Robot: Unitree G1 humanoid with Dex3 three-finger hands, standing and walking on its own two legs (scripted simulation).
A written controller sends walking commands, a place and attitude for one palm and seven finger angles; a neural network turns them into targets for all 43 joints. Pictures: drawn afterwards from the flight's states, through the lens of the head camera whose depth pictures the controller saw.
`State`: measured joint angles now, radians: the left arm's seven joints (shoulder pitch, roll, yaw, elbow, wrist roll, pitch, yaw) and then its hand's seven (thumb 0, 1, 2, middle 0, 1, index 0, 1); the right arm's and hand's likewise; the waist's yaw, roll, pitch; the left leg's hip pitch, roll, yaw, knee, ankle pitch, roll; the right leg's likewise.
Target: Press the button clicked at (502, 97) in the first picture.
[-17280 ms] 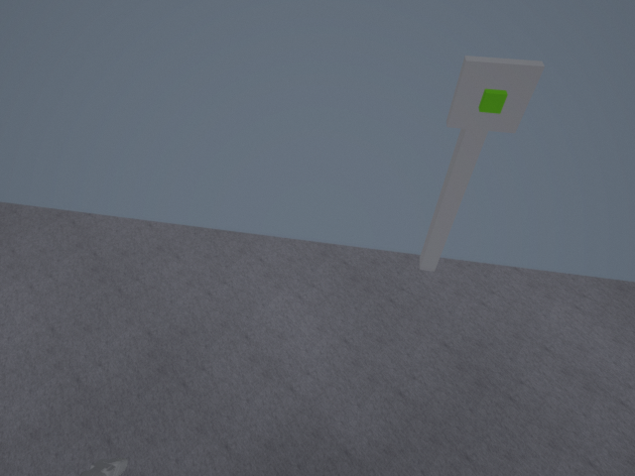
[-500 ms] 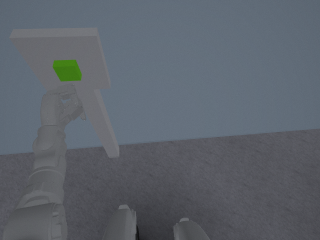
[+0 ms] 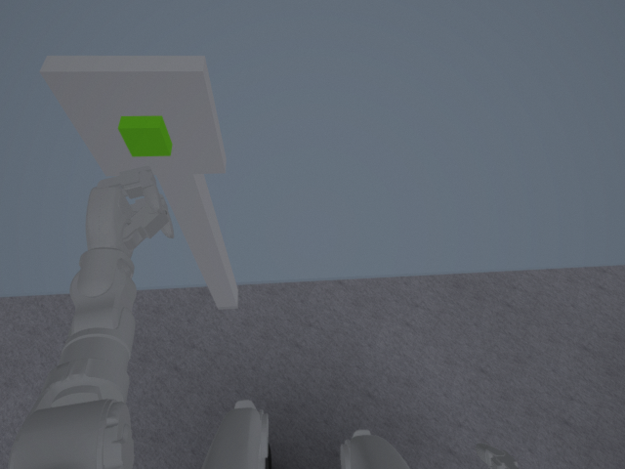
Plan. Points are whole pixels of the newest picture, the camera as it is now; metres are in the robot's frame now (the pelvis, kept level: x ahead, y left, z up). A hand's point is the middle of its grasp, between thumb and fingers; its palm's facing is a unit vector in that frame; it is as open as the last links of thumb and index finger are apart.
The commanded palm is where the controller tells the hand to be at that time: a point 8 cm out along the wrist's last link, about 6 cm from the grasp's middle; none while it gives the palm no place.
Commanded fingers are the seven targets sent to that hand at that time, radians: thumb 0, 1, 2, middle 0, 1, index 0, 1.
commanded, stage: press the button with the knuckle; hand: left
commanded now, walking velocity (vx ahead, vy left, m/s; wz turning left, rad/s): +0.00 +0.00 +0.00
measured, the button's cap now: (147, 134) +0.52 +0.23 +0.09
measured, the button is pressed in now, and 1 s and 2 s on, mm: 0 3 0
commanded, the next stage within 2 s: hold the button down briefly in 1.16 s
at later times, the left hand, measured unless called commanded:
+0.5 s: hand (171, 186) +0.46 +0.20 +0.05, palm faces +0.10 -0.99 -0.02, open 3.1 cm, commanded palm +0.44 +0.24 +0.05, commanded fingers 0.00 0.90 0.90 -1.30 -1.50 -1.30 -1.50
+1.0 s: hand (170, 178) +0.48 +0.20 +0.05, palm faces +0.10 -0.99 -0.01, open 3.3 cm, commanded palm +0.47 +0.25 +0.05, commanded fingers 0.00 0.90 0.90 -1.30 -1.50 -1.30 -1.50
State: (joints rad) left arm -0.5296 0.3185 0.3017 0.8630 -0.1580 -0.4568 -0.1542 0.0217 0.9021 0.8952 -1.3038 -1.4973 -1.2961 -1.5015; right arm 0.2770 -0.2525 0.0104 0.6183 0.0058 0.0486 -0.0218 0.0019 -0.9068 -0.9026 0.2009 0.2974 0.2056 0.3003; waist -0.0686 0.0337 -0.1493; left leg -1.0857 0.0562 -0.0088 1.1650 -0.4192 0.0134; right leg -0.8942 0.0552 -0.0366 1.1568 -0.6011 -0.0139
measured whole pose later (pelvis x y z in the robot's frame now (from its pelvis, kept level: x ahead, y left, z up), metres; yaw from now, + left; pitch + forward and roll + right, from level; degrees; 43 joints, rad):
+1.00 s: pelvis -0.01 +0.00 -0.01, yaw -1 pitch +22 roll -4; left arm -0.80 0.44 0.40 1.13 -0.09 -0.47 -0.17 0.03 0.89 0.90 -1.30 -1.50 -1.40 -1.50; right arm 0.32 -0.26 0.03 0.66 -0.01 0.06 -0.02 0.00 -0.91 -0.90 0.20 0.30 0.21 0.30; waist -0.13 0.04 -0.15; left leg -1.19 0.07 -0.03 1.22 -0.42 0.01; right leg -0.99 0.07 -0.05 1.20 -0.60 -0.02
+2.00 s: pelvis -0.02 +0.01 -0.01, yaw -2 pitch +22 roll -5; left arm -0.79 0.43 0.38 1.07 -0.10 -0.42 -0.11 0.03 0.90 0.90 -1.30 -1.50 -1.40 -1.50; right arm 0.36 -0.25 0.03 0.66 -0.02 0.03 -0.01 0.00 -0.91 -0.90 0.20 0.30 0.21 0.30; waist -0.13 0.05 -0.14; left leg -1.22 0.06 -0.02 1.21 -0.39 0.03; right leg -1.02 0.07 -0.04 1.20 -0.57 0.00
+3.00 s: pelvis +0.00 +0.00 +0.04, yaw +1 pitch +12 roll -2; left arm -0.09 0.28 0.24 0.37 -0.28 -0.33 -0.18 0.02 0.90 0.90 -1.30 -1.50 -1.30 -1.50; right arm 0.30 -0.25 0.03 0.58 0.05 0.01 -0.06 0.01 -0.91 -0.90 0.20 0.30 0.21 0.30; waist -0.03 0.06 -0.13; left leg -0.83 0.05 -0.01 0.99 -0.36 0.01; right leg -0.64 0.05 -0.02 0.97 -0.53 -0.02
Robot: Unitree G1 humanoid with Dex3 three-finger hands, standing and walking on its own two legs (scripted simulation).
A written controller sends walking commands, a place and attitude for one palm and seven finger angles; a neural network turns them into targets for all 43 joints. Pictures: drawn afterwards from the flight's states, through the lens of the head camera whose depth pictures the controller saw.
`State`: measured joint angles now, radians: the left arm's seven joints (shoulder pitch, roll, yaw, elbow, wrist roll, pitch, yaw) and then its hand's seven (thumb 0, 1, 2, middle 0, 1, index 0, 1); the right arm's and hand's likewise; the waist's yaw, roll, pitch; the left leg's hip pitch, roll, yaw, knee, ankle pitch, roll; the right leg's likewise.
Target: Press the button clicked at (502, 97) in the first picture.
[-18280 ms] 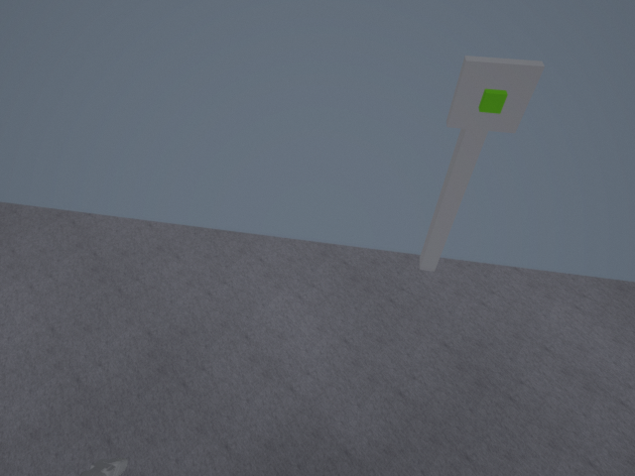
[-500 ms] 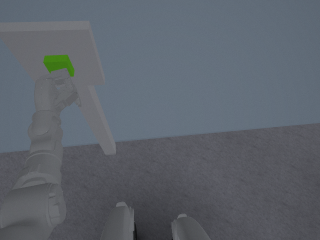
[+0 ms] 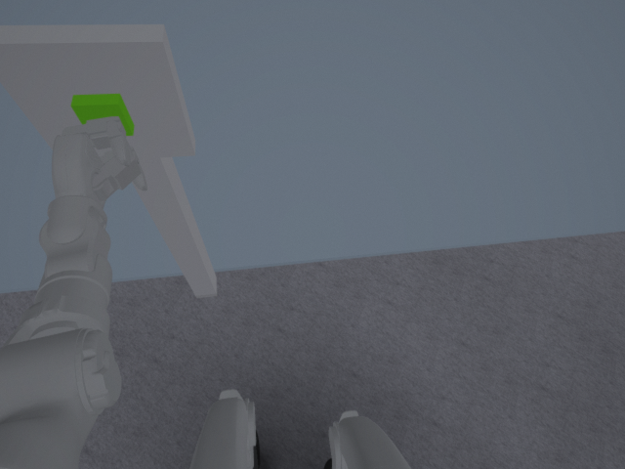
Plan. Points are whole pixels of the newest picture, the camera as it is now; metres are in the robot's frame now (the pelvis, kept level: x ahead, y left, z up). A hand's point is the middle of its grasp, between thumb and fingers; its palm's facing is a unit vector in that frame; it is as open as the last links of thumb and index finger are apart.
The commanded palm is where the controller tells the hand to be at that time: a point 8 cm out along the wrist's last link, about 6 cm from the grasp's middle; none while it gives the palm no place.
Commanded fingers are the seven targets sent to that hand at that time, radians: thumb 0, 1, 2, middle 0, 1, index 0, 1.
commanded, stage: press the button with the knuckle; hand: left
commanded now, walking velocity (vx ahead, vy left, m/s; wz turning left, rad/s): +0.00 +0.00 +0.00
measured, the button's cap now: (105, 112) +0.53 +0.24 +0.10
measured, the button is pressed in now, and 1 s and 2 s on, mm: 3 0 0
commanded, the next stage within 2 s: hold the button down briefly in 0.16 s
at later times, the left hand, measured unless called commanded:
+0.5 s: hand (132, 157) +0.49 +0.21 +0.06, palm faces +0.11 -0.99 -0.02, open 3.5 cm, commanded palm +0.50 +0.25 +0.07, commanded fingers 0.00 0.90 0.90 -1.30 -1.50 -1.30 -1.50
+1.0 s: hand (130, 169) +0.47 +0.21 +0.06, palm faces +0.14 -0.99 -0.01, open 3.3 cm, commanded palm +0.44 +0.24 +0.07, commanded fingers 0.00 0.90 0.90 -1.30 -1.50 -1.30 -1.50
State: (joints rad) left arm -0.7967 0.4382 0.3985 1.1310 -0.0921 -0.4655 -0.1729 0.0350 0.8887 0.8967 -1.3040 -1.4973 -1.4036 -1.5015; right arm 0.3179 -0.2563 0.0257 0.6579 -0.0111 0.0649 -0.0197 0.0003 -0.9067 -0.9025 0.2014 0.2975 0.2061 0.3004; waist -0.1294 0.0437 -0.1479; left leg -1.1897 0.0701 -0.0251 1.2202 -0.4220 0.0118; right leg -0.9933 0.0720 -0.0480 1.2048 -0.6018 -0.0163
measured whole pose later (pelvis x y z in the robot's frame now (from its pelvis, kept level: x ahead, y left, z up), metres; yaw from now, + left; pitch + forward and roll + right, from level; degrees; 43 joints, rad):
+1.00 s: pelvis -0.02 +0.01 +0.00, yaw -1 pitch +22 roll -5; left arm -0.79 0.43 0.38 1.07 -0.10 -0.42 -0.11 0.03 0.90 0.90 -1.30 -1.50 -1.40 -1.50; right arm 0.36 -0.25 0.03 0.66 -0.02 0.03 -0.01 0.00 -0.91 -0.90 0.20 0.30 0.21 0.30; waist -0.13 0.05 -0.14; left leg -1.22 0.06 -0.02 1.21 -0.39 0.03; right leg -1.02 0.07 -0.04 1.20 -0.57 0.00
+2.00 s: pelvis +0.01 +0.00 +0.05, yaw +2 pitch +12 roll -2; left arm -0.09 0.28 0.24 0.37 -0.28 -0.33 -0.18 0.02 0.90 0.90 -1.30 -1.50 -1.30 -1.50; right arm 0.30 -0.25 0.03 0.58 0.05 0.01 -0.06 0.01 -0.91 -0.90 0.20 0.30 0.21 0.30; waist -0.03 0.06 -0.13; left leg -0.83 0.05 -0.01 0.99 -0.36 0.01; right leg -0.64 0.05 -0.02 0.97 -0.53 -0.02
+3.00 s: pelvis +0.05 -0.01 +0.11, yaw +2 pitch -4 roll +0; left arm 0.55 0.33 0.29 -0.46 -0.08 -0.08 0.09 0.02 0.89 0.89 -1.31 -1.50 -1.30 -1.50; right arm 0.19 -0.24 0.03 0.60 0.01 -0.04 -0.09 0.01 -0.91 -0.90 0.20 0.30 0.21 0.30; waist 0.07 0.08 -0.01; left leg -0.18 0.01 0.03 0.44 -0.20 0.01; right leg 0.01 0.02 0.01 0.38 -0.32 -0.01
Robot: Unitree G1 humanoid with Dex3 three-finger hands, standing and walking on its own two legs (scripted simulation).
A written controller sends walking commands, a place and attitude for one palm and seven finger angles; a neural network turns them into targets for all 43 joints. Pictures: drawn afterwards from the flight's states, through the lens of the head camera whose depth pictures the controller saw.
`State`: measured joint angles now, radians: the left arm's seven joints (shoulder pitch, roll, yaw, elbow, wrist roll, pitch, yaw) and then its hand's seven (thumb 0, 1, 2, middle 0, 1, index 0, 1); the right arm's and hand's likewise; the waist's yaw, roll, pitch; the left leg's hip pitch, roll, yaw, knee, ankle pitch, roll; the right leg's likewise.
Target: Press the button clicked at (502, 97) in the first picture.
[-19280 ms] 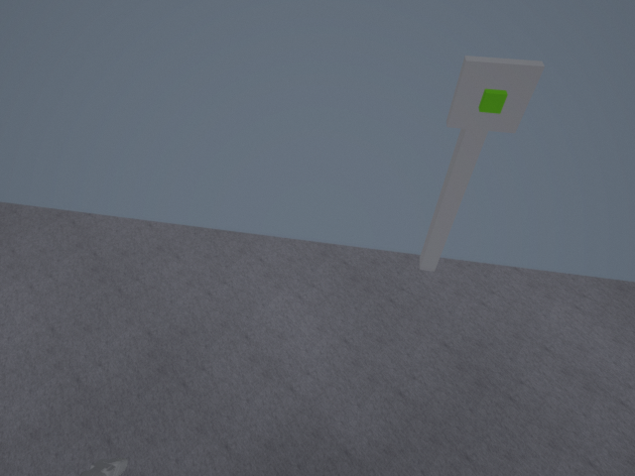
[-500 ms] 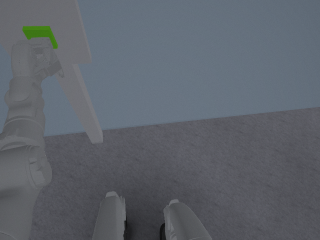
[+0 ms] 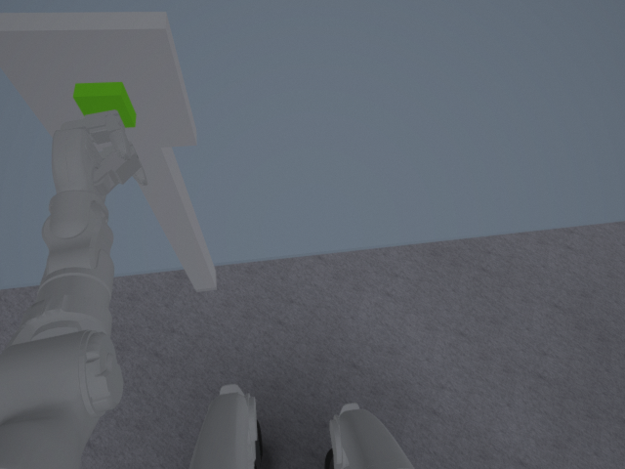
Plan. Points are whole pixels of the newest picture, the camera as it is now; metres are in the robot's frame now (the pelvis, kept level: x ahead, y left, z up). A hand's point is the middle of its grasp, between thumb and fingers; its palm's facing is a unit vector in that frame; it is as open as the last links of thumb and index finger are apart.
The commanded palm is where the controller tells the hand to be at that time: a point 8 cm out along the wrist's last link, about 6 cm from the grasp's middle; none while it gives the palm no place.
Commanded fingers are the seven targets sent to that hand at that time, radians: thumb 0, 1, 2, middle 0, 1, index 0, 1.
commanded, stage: pull the fist back off the button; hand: left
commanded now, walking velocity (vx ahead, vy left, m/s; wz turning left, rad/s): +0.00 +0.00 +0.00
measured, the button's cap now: (107, 104) +0.54 +0.24 +0.10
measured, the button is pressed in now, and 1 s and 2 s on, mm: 0 0 0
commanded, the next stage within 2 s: draw the hand back to the body in 0.56 s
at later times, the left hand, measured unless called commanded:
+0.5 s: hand (126, 216) +0.40 +0.20 +0.06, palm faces +0.13 -0.99 -0.01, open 3.1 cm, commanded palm +0.38 +0.24 +0.07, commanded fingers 0.00 0.90 0.90 -1.30 -1.50 -1.30 -1.50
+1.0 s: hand (83, 235) +0.35 +0.21 +0.13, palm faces +0.13 -0.99 -0.03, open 3.1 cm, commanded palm +0.31 +0.26 +0.13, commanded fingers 0.00 0.90 0.90 -1.30 -1.50 -1.30 -1.50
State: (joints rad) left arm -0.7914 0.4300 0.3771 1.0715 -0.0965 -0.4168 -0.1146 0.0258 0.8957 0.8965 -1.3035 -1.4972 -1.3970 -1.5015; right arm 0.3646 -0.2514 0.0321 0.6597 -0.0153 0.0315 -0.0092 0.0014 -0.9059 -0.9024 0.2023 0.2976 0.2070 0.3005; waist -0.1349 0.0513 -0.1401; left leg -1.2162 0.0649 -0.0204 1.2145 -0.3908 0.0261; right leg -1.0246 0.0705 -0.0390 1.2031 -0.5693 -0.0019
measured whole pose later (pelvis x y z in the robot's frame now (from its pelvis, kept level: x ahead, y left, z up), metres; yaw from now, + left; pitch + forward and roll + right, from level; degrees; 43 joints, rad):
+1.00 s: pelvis +0.03 -0.01 +0.05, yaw +2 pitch +12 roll -2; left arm -0.09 0.28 0.24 0.37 -0.28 -0.33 -0.18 0.02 0.90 0.90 -1.30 -1.50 -1.30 -1.50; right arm 0.30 -0.25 0.03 0.58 0.05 0.01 -0.06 0.01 -0.91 -0.90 0.20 0.30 0.21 0.30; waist -0.03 0.06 -0.13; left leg -0.83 0.05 -0.01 0.99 -0.36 0.01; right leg -0.64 0.05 -0.02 0.97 -0.53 -0.02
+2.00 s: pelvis +0.07 -0.01 +0.11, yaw +3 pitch -4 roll +0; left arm 0.55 0.33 0.29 -0.46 -0.08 -0.08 0.09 0.02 0.89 0.89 -1.31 -1.50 -1.30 -1.50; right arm 0.19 -0.24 0.03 0.60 0.01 -0.04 -0.09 0.01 -0.91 -0.90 0.20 0.30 0.21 0.30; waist 0.07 0.08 -0.01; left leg -0.18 0.01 0.03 0.44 -0.20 0.01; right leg 0.01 0.02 0.01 0.38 -0.32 -0.01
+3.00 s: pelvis -0.03 +0.02 +0.10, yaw +5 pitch +0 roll -3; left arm 0.63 0.41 0.39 -0.60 -0.04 -0.21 0.13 0.02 0.89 0.89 -1.31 -1.50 -1.30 -1.50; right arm 0.19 -0.21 0.01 0.53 0.01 -0.03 -0.08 0.01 -0.90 -0.90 0.20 0.30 0.21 0.30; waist 0.00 0.05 0.06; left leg -0.46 0.00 0.02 0.54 -0.14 0.06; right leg -0.28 0.03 0.02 0.54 -0.25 0.02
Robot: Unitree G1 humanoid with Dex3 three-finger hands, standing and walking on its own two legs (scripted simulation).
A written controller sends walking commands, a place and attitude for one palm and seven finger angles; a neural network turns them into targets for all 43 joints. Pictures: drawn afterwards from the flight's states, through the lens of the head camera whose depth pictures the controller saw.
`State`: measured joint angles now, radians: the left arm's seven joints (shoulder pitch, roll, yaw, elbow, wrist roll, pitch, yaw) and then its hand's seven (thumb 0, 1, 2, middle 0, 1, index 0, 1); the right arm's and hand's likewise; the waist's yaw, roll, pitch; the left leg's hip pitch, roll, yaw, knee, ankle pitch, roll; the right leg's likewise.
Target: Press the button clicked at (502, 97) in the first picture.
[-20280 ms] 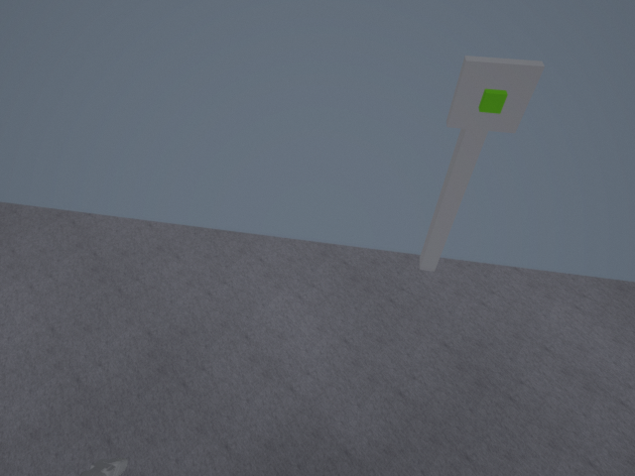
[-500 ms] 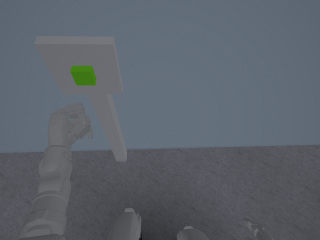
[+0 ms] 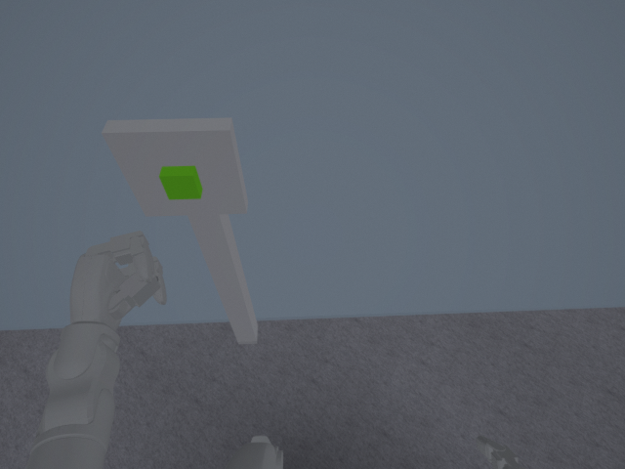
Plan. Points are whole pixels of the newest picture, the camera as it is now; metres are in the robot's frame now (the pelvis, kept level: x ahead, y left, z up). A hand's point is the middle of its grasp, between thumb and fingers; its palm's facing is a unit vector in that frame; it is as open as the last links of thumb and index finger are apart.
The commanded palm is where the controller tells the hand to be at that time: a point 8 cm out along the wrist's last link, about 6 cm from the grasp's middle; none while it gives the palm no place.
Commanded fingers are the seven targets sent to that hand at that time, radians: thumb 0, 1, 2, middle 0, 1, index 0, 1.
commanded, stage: draw the hand back to the body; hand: left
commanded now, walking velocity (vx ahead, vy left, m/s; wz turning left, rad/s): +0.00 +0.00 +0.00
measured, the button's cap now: (182, 181) +0.52 +0.23 +0.05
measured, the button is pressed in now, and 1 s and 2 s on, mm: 0 0 0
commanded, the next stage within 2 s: step back with the hand held close in 1.14 s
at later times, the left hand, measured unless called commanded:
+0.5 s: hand (76, 304) +0.25 +0.24 +0.15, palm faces +0.31 -0.90 -0.31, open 3.1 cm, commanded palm +0.21 +0.28 +0.17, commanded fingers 0.00 0.90 0.90 -1.30 -1.50 -1.30 -1.50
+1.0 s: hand out of the picture +0.21 +0.24 +0.22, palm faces +0.41 -0.81 -0.42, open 3.1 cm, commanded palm +0.16 +0.28 +0.24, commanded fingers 0.00 0.90 0.90 -1.30 -1.50 -1.30 -1.50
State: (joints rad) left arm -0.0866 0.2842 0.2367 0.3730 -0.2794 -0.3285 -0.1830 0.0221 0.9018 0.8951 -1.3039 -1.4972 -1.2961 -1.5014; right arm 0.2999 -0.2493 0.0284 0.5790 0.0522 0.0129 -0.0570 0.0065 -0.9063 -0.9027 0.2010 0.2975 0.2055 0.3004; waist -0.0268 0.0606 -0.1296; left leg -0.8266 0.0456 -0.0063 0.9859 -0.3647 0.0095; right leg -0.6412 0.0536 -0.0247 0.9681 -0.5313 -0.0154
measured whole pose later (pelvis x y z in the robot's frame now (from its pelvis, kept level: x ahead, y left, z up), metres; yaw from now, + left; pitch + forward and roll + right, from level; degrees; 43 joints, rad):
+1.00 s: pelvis +0.04 +0.00 +0.06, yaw +1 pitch -4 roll +0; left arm 0.55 0.33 0.29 -0.46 -0.08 -0.08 0.09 0.02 0.89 0.89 -1.31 -1.50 -1.30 -1.50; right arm 0.19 -0.24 0.03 0.60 0.01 -0.04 -0.09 0.01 -0.91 -0.90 0.20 0.30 0.21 0.30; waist 0.07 0.08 -0.01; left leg -0.18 0.01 0.03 0.44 -0.20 0.01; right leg 0.01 0.02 0.01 0.38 -0.32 -0.01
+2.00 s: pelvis -0.06 +0.03 +0.05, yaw +3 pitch +0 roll -3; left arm 0.63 0.41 0.39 -0.60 -0.04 -0.21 0.13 0.02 0.89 0.89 -1.31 -1.50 -1.30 -1.50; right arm 0.19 -0.21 0.01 0.53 0.01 -0.03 -0.08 0.01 -0.90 -0.90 0.20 0.30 0.21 0.30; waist 0.00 0.05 0.06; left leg -0.46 0.00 0.02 0.54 -0.14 0.06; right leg -0.28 0.03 0.02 0.54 -0.25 0.02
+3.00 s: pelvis -0.22 +0.09 +0.05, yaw -3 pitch -1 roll -1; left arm 0.54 0.36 0.35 -0.53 -0.02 -0.15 0.17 0.02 0.89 0.89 -1.31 -1.50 -1.31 -1.50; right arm 0.28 -0.22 -0.01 0.66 -0.01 -0.09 -0.10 0.01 -0.91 -0.90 0.20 0.30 0.20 0.30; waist -0.03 -0.04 -0.04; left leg -0.32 0.00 0.02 0.62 -0.27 0.03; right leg -0.30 0.00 -0.05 0.72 -0.42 -0.02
